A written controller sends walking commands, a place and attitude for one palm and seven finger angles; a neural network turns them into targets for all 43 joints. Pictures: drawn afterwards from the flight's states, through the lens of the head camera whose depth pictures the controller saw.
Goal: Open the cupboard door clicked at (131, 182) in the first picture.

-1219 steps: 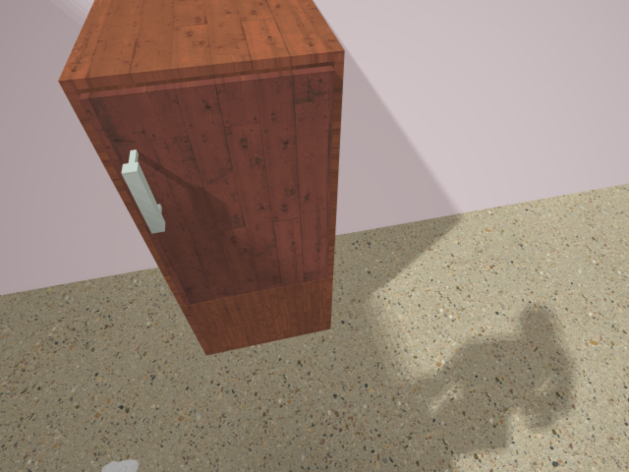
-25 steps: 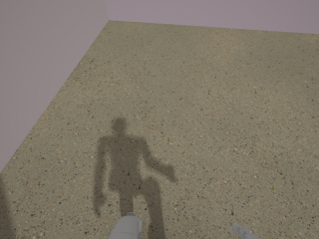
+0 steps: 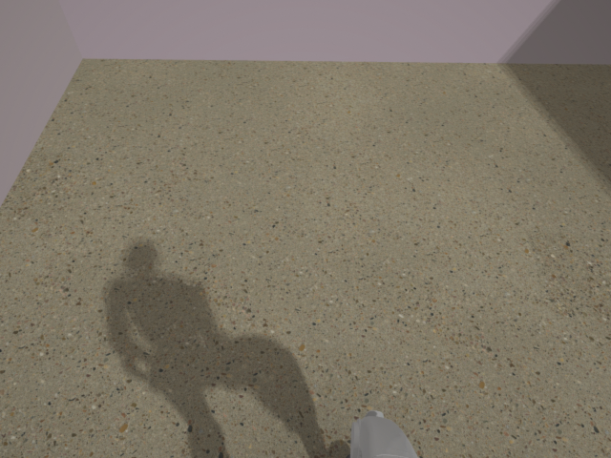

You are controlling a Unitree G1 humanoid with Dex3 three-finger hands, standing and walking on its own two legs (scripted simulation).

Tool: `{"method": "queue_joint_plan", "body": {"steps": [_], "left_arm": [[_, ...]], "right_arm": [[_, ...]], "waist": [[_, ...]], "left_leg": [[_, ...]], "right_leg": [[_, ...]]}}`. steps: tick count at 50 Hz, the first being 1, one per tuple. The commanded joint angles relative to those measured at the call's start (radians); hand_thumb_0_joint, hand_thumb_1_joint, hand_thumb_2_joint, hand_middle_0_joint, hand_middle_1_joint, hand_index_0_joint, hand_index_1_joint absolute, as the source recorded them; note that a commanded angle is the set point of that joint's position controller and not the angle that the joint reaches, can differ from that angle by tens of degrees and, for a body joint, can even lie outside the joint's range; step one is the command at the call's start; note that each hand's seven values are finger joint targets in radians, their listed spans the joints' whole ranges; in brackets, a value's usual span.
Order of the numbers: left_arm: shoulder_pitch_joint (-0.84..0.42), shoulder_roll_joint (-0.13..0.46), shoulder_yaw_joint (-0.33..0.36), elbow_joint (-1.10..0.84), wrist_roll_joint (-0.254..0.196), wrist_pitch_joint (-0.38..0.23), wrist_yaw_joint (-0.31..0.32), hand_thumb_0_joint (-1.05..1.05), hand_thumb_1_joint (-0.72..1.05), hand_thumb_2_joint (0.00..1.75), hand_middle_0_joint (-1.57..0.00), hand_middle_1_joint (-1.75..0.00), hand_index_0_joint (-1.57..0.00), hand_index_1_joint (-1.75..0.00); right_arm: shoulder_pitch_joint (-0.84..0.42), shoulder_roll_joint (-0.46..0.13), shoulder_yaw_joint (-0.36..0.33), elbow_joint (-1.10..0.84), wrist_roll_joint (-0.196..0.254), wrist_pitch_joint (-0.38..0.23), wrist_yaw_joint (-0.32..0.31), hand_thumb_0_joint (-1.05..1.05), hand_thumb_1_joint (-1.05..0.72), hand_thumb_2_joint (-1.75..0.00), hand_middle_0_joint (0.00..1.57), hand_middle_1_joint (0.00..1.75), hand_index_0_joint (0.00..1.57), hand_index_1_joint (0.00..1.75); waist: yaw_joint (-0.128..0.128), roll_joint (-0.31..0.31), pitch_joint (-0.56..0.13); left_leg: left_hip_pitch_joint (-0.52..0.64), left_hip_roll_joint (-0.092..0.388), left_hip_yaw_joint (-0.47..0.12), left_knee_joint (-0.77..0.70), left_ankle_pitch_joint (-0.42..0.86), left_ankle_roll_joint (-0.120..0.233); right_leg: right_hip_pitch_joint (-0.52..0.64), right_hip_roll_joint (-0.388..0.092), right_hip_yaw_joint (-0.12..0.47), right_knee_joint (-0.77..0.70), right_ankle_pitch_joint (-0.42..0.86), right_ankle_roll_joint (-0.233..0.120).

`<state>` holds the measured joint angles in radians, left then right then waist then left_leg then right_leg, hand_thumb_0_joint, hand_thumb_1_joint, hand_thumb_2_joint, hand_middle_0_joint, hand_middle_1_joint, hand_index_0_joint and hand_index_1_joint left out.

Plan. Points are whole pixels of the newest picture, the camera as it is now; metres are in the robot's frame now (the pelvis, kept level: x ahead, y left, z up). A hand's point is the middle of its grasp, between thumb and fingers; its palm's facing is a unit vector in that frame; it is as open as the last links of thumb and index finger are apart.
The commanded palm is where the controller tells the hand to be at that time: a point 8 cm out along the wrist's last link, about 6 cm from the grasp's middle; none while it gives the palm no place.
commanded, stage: turn to face it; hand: left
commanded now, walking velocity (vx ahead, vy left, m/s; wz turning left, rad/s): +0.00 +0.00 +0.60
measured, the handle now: out of the picture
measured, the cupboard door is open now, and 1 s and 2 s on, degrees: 46 46 46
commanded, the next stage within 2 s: none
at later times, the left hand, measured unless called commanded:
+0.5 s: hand (186, 448) +0.16 +0.19 -0.19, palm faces +0.28 -0.95 -0.15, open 7.2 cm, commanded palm none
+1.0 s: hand out of the picture +0.08 +0.15 -0.15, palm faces +0.52 -0.80 -0.30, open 7.4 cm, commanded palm none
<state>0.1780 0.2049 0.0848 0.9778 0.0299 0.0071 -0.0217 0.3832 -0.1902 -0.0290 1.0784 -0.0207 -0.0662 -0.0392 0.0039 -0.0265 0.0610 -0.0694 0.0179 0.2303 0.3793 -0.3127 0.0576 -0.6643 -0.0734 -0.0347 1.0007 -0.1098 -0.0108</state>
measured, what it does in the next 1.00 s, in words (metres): walks ahead, turning left: right foot, then left foot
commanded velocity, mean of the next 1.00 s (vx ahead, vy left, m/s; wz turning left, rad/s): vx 0.00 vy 0.00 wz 0.60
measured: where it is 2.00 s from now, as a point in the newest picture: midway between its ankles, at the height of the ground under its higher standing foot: outside the picture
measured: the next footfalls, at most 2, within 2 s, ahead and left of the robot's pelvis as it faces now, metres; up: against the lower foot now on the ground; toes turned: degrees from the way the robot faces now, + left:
right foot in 0.14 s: +0.19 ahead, -0.12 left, +0.00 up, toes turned -3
left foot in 0.50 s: +0.12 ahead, +0.12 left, +0.00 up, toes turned +22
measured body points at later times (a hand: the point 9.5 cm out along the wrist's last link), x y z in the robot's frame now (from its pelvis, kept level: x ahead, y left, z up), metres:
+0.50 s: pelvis +0.09 -0.01 -0.02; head +0.11 +0.02 +0.42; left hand +0.14 +0.24 -0.18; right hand +0.19 -0.25 -0.16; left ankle +0.08 +0.11 -0.75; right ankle +0.15 -0.12 -0.74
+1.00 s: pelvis +0.13 -0.06 +0.00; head +0.19 -0.06 +0.44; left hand +0.05 +0.19 -0.13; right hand +0.35 -0.23 -0.16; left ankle +0.04 +0.06 -0.65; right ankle +0.17 -0.14 -0.74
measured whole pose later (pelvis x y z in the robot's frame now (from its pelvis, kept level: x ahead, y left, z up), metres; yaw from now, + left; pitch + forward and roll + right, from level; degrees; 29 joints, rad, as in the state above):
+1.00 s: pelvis +0.13 -0.06 +0.00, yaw +32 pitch +1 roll +3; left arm 0.22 0.20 0.04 0.90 0.02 0.01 0.02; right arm 0.13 -0.27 -0.08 0.93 -0.02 0.08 0.03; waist 0.00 0.03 0.10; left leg -0.52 0.00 0.00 1.14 -0.43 -0.07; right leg -0.24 -0.08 -0.12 0.52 -0.30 -0.03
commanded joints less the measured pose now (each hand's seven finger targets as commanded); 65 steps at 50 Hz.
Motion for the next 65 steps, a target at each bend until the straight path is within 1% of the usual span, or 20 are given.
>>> {"method": "queue_joint_plan", "body": {"steps": [1,6,7,8,9,15,23,25,27,31,40,41,42,43,47,57,60,61,63,65], "left_arm": [[0.005,-0.032,-0.038,-0.037,-0.007,-0.017,0.004,0.0,0.9,0.9,-0.2,-0.3,-0.2,-0.3],[0.125,0.061,-0.037,0.003,-0.008,-0.043,0.029,0.0,0.9,0.9,-0.2,-0.3,-0.2,-0.3],[0.199,0.133,-0.02,0.025,-0.005,-0.055,0.041,0.0,0.9,0.9,-0.2,-0.3,-0.2,-0.3],[0.273,0.199,-0.007,0.045,-0.014,-0.06,0.046,0.0,0.9,0.9,-0.2,-0.3,-0.2,-0.3],[0.241,0.199,-0.015,0.021,-0.017,-0.059,0.054,0.0,0.9,0.9,-0.2,-0.3,-0.2,-0.3],[-0.037,0.096,-0.02,-0.076,-0.011,-0.03,0.064,0.0,0.9,0.9,-0.2,-0.3,-0.2,-0.3],[-0.016,0.109,0.017,-0.1,-0.007,-0.002,0.049,0.0,0.9,0.9,-0.2,-0.3,-0.2,-0.3],[-0.034,0.022,0.001,-0.162,-0.019,0.016,0.038,0.0,0.9,0.9,-0.2,-0.3,-0.2,-0.3],[-0.09,0.064,0.006,-0.197,-0.006,0.012,0.027,0.0,0.9,0.9,-0.2,-0.3,-0.2,-0.3],[-0.025,0.083,0.012,-0.134,-0.005,0.015,0.021,0.0,0.9,0.9,-0.2,-0.3,-0.2,-0.3],[0.09,0.111,-0.003,-0.118,-0.026,0.001,0.036,0.0,0.9,0.9,-0.2,-0.3,-0.2,-0.3],[0.146,0.166,0.009,-0.111,-0.017,-0.01,0.042,0.0,0.9,0.9,-0.2,-0.3,-0.2,-0.3],[0.164,0.276,0.031,-0.108,0.001,-0.019,0.051,0.0,0.9,0.9,-0.2,-0.3,-0.2,-0.3],[0.146,0.292,0.023,-0.116,-0.005,-0.016,0.055,0.0,0.9,0.9,-0.2,-0.3,-0.2,-0.3],[0.022,0.166,-0.01,-0.151,-0.013,-0.02,0.056,0.0,0.9,0.9,-0.2,-0.3,-0.2,-0.3],[0.144,0.211,0.019,-0.12,0.001,-0.02,0.057,0.0,0.9,0.9,-0.2,-0.3,-0.2,-0.3],[0.11,0.219,0.027,-0.12,-0.008,-0.017,0.048,0.0,0.9,0.9,-0.2,-0.3,-0.2,-0.3],[0.093,0.201,0.023,-0.125,-0.014,-0.014,0.044,0.0,0.9,0.9,-0.2,-0.3,-0.2,-0.3],[-0.002,0.112,-0.005,-0.205,-0.018,0.004,0.04,0.0,0.9,0.9,-0.2,-0.3,-0.2,-0.3],[-0.034,0.134,0.007,-0.211,-0.008,0.018,0.041,0.0,0.9,0.9,-0.2,-0.3,-0.2,-0.3]], "right_arm": [[0.125,-0.068,0.01,-0.004,-0.006,-0.011,-0.003,0.0,-0.9,-0.9,0.2,0.3,0.2,0.3],[0.108,-0.078,0.01,0.015,0.013,0.009,-0.003,0.0,-0.9,-0.9,0.2,0.3,0.2,0.3],[0.124,-0.057,0.009,0.007,0.022,0.01,0.003,0.0,-0.9,-0.9,0.2,0.3,0.2,0.3],[0.161,-0.048,0.001,-0.007,0.031,0.022,0.003,0.0,-0.9,-0.9,0.2,0.3,0.2,0.3],[0.127,-0.051,-0.002,-0.019,0.034,0.035,0.003,0.0,-0.9,-0.9,0.2,0.3,0.2,0.3],[0.077,0.027,-0.013,-0.033,0.013,0.109,0.034,0.0,-0.9,-0.9,0.2,0.3,0.2,0.3],[0.014,-0.025,-0.042,-0.109,0.001,0.102,0.049,0.0,-0.9,-0.9,0.2,0.3,0.2,0.3],[0.065,-0.212,-0.084,-0.132,-0.017,0.086,0.039,0.0,-0.9,-0.9,0.2,0.3,0.2,0.3],[-0.007,-0.257,-0.084,-0.167,-0.019,0.082,0.029,0.0,-0.9,-0.9,0.2,0.3,0.2,0.3],[-0.145,-0.197,-0.062,-0.203,-0.007,0.063,0.014,0.0,-0.9,-0.9,0.2,0.3,0.2,0.3],[-0.211,-0.252,-0.087,-0.23,0.001,0.092,0.027,0.0,-0.9,-0.9,0.2,0.3,0.2,0.3],[-0.227,-0.216,-0.083,-0.246,0.012,0.094,0.032,0.0,-0.9,-0.9,0.2,0.3,0.2,0.3],[-0.229,-0.131,-0.071,-0.271,0.019,0.094,0.04,0.0,-0.9,-0.9,0.2,0.3,0.2,0.3],[-0.265,-0.176,-0.076,-0.278,0.009,0.099,0.044,0.0,-0.9,-0.9,0.2,0.3,0.2,0.3],[-0.245,-0.144,-0.072,-0.225,0.005,0.123,0.065,0.0,-0.9,-0.9,0.2,0.3,0.2,0.3],[-0.371,-0.098,-0.043,-0.259,0.015,0.111,0.071,0.0,-0.9,-0.9,0.2,0.3,0.2,0.3],[-0.291,-0.12,-0.047,-0.243,0.011,0.1,0.066,0.0,-0.9,-0.9,0.2,0.3,0.2,0.3],[-0.218,-0.159,-0.058,-0.225,0.007,0.093,0.066,0.0,-0.9,-0.9,0.2,0.3,0.2,0.3],[-0.074,-0.343,-0.103,-0.199,0.0,0.095,0.045,0.0,-0.9,-0.9,0.2,0.3,0.2,0.3],[-0.137,-0.302,-0.09,-0.213,-0.005,0.093,0.036,0.0,-0.9,-0.9,0.2,0.3,0.2,0.3]], "waist": [[-0.022,0.159,0.02],[0.062,0.077,-0.088],[0.085,-0.035,-0.165],[0.09,-0.144,-0.275],[0.08,-0.141,-0.267],[-0.049,-0.111,-0.095],[-0.059,-0.022,-0.075],[-0.101,0.459,-0.046],[-0.066,0.23,-0.064],[-0.01,0.24,-0.081],[0.015,0.162,-0.132],[0.044,0.05,-0.15],[0.054,-0.285,-0.13],[0.058,-0.285,-0.099],[-0.022,-0.195,-0.052],[0.052,-0.176,-0.103],[0.002,-0.138,-0.123],[-0.039,-0.049,-0.162],[-0.119,0.322,-0.191],[-0.081,0.188,-0.138]], "left_leg": [[-0.051,0.222,-0.091,-0.048,0.949,0.008],[-0.129,0.198,-0.163,0.187,0.812,-0.009],[-0.323,0.114,-0.134,0.383,0.509,-0.051],[-0.422,-0.012,-0.111,0.663,-0.294,-0.095],[-0.393,0.029,-0.206,0.774,-0.383,-0.085],[-0.328,0.085,-0.176,0.729,-0.154,-0.106],[-0.15,0.056,-0.122,0.214,0.038,-0.101],[-0.159,0.411,-0.712,-0.12,0.175,0.091],[-0.268,0.424,-0.674,-0.161,-0.02,0.151],[-0.168,0.226,-0.451,-0.055,0.296,0.059],[-0.223,0.165,-0.484,0.082,0.388,0.047],[-0.343,0.091,-0.433,0.176,0.21,-0.01],[-0.545,-0.078,-0.246,0.432,-0.184,-0.103],[-0.535,-0.044,-0.272,0.673,-0.329,-0.099],[-0.532,0.015,-0.252,0.85,-0.11,-0.126],[-0.392,0.008,-0.132,0.371,-0.142,-0.12],[-0.197,-0.012,-0.113,0.16,0.023,-0.097],[-0.036,0.023,-0.164,0.04,0.18,-0.077],[0.121,0.429,-0.68,-0.005,0.763,0.175],[-0.027,0.355,-0.563,-0.031,0.422,0.17]], "right_leg": [[0.173,0.047,-0.07,-0.228,0.025,-0.021],[0.601,0.023,-0.025,-0.49,0.24,-0.033],[0.826,-0.155,0.135,-0.438,0.664,-0.099],[0.94,-0.408,0.291,-0.484,0.993,-0.237],[0.81,-0.441,0.267,-0.548,0.886,-0.279],[0.353,-0.271,-0.027,-0.702,0.178,-0.129],[0.262,-0.257,-0.131,-0.491,-0.206,-0.043],[0.01,-0.032,-0.159,-0.048,-0.553,0.085],[0.058,-0.049,0.014,0.138,-0.397,0.057],[0.047,-0.011,0.026,0.133,-0.253,0.084],[0.46,0.068,-0.02,-0.503,-0.169,0.076],[0.605,-0.024,0.071,-0.666,-0.105,0.057],[0.689,-0.325,0.383,-0.761,-0.018,-0.044],[0.552,-0.433,0.422,-0.743,0.083,-0.131],[0.516,-0.233,0.093,-0.652,0.277,-0.092],[0.685,-0.299,-0.015,-0.546,0.493,-0.116],[0.58,-0.281,-0.08,-0.443,0.411,-0.058],[0.48,-0.255,-0.118,-0.304,0.305,-0.011],[0.065,-0.039,-0.071,0.077,-0.583,0.095],[0.072,-0.055,0.022,0.15,-0.458,0.077]]}}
